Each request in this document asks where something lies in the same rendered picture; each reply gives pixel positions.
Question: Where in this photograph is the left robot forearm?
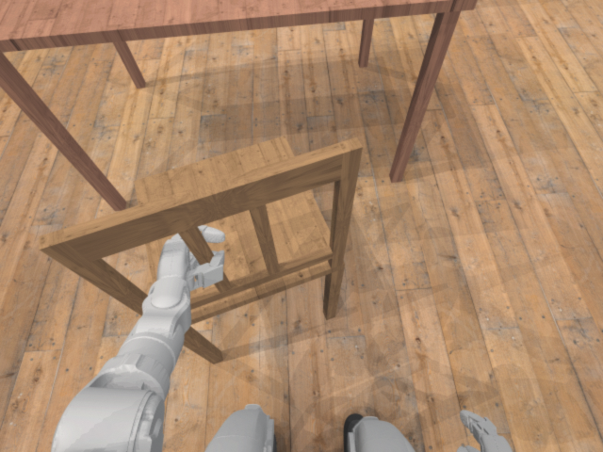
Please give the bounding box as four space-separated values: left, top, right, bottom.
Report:
51 277 191 452

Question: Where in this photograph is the table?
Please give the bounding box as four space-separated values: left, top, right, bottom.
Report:
0 0 478 211

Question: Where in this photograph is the right robot hand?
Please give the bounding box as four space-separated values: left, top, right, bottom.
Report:
457 410 513 452

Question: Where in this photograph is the chair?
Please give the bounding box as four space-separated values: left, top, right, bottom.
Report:
39 136 363 364

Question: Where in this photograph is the left robot upper arm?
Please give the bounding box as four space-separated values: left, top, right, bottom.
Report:
55 387 165 452

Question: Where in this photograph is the right robot thigh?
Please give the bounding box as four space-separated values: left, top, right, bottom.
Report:
348 420 415 452

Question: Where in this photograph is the robot right foot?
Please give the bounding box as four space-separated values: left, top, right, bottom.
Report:
344 413 363 452

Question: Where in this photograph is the left robot hand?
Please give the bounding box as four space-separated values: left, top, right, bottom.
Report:
156 225 225 291

